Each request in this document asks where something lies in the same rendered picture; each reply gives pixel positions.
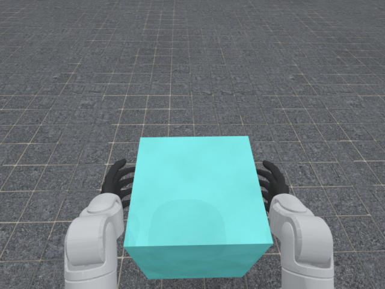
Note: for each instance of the left robot hand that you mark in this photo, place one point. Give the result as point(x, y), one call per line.
point(114, 185)

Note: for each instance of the robot left forearm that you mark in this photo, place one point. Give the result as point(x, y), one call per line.
point(90, 246)

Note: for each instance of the robot right forearm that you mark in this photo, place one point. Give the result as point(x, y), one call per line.
point(306, 251)

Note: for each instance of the carton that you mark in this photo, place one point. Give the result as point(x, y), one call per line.
point(196, 208)

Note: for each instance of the right robot hand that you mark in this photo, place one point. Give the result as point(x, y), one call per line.
point(276, 184)

